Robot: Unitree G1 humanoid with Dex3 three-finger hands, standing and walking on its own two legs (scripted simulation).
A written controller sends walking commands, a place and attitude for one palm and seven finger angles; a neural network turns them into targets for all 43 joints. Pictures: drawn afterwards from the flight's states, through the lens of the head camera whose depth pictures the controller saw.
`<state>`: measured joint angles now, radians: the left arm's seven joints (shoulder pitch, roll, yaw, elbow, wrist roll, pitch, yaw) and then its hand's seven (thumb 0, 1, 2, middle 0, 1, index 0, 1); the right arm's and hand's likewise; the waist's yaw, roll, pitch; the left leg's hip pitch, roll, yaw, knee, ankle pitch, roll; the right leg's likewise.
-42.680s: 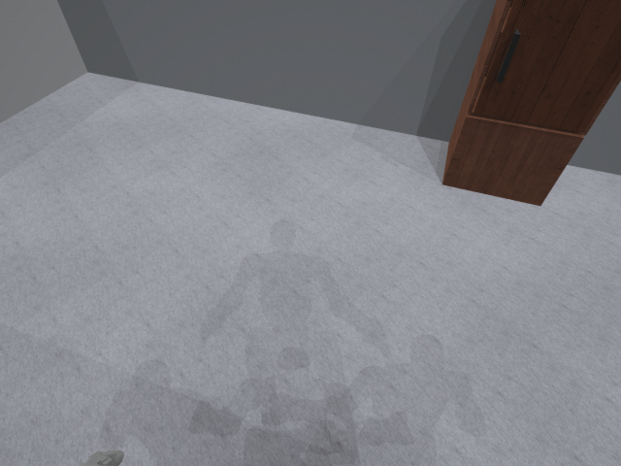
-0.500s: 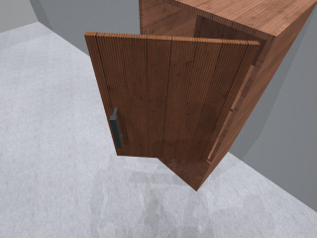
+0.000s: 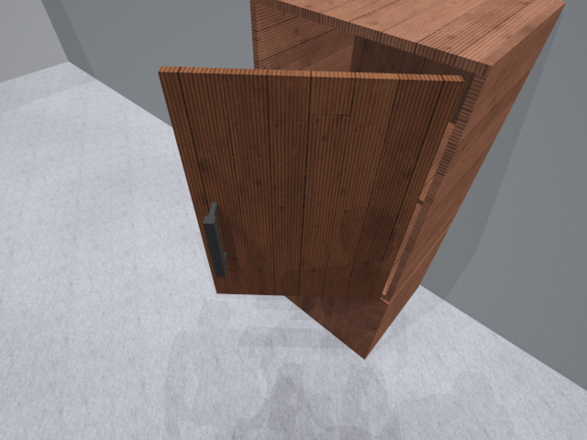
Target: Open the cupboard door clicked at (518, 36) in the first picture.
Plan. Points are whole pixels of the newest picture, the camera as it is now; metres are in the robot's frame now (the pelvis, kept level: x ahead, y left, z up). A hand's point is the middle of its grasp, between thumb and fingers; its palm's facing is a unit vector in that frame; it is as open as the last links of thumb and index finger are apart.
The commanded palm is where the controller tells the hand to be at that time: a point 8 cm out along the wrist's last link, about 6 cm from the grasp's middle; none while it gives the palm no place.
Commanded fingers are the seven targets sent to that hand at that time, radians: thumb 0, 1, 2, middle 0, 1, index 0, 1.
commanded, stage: look again from close up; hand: left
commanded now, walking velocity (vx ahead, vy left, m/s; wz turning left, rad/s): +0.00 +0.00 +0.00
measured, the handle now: (217, 241) +0.50 +0.18 -0.09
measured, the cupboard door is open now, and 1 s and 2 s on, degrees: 40 40 40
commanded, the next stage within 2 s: raise the hand with hooked fingers in 0.26 s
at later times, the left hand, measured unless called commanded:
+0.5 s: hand out of the picture +0.07 +0.21 -0.08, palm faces +0.26 -0.95 -0.14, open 7.5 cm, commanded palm +0.07 +0.25 -0.07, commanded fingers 0.00 0.71 0.82 -0.21 -0.42 -0.21 -0.42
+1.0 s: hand out of the picture +0.13 +0.21 -0.07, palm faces +0.04 -1.00 -0.08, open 9.9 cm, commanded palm +0.11 +0.27 -0.07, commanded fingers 0.00 0.13 0.57 -0.25 -0.80 -0.25 -0.80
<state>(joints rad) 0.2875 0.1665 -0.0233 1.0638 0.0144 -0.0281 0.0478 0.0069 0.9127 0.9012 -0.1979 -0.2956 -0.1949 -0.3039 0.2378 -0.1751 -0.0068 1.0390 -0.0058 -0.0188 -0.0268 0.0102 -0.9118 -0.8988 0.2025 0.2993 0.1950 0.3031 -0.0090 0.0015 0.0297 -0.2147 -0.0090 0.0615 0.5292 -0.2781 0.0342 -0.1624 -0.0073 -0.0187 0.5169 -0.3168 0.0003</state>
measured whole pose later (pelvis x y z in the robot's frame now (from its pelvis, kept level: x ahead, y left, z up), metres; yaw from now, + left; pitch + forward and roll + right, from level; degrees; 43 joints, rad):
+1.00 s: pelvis -0.05 -0.02 -0.12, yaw +3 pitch +17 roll -5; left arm 0.40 0.29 0.24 0.02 -0.32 -0.50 -0.41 0.01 0.36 0.67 -0.24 -0.65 -0.23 -0.66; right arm 0.14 -0.23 0.00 0.55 0.03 -0.24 -0.05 0.02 -0.90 -0.90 0.21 0.30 0.20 0.30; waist 0.05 0.02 -0.15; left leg -1.13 0.01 -0.08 1.35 -0.52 0.01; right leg -1.00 0.03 -0.14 1.29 -0.59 -0.04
